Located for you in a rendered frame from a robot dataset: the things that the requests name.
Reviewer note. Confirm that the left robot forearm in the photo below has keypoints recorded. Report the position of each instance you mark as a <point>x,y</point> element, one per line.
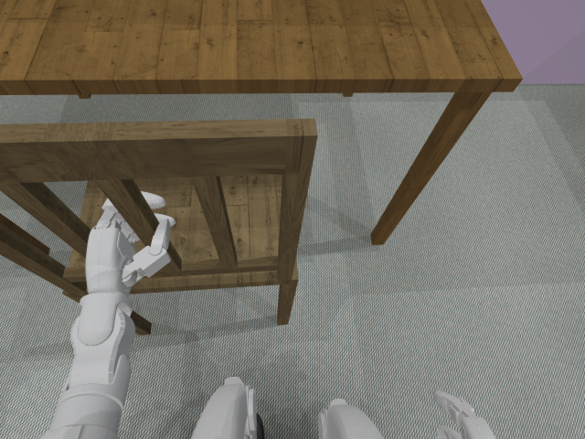
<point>94,394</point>

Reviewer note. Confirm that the left robot hand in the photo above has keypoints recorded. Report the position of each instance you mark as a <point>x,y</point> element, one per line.
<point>111,246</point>

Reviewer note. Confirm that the robot right shin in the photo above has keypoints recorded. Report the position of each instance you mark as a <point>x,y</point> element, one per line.
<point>337,402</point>

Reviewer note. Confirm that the table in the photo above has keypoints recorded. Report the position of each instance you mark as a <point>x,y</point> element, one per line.
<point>85,47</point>

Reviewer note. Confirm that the robot left thigh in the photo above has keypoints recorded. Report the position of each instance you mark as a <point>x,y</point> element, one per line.
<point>229,414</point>

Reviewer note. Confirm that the chair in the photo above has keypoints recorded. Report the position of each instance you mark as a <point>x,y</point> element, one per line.
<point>236,189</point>

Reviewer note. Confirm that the right robot hand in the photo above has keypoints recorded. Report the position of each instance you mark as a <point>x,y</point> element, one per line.
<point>461,412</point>

